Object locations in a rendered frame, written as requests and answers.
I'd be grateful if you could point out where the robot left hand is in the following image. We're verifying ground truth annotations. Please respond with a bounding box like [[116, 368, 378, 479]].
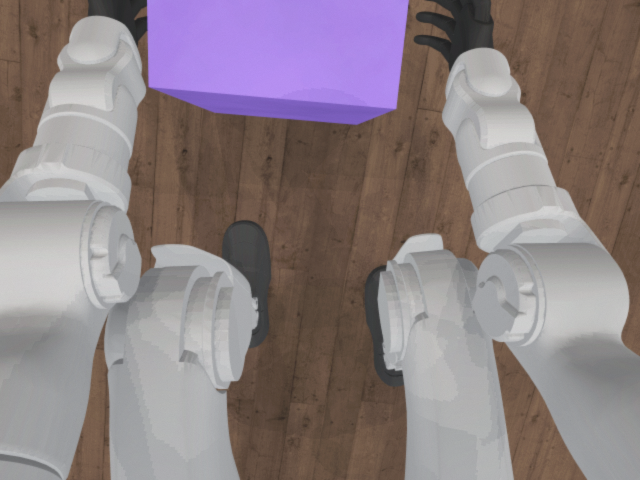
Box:
[[88, 0, 148, 48]]

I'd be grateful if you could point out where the robot right shin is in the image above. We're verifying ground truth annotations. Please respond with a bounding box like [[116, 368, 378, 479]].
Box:
[[383, 233, 479, 370]]

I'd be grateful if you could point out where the robot left upper arm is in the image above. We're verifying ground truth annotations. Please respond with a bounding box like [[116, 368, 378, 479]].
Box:
[[0, 200, 142, 480]]

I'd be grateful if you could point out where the right robot forearm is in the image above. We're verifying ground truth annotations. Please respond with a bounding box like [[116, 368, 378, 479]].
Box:
[[442, 48, 629, 316]]

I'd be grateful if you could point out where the carton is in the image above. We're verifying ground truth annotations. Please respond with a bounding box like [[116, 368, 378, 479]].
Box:
[[147, 0, 409, 125]]

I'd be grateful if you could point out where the left robot forearm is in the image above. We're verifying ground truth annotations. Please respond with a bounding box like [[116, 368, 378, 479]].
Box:
[[0, 16, 146, 213]]

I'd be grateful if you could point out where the robot right upper arm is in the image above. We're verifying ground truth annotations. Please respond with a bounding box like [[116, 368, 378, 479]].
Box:
[[472, 243, 640, 480]]

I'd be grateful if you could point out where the robot right hand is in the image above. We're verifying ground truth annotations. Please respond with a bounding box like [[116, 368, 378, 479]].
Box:
[[414, 0, 494, 72]]

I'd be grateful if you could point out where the robot right thigh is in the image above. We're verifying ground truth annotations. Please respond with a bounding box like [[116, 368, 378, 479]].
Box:
[[378, 249, 514, 480]]

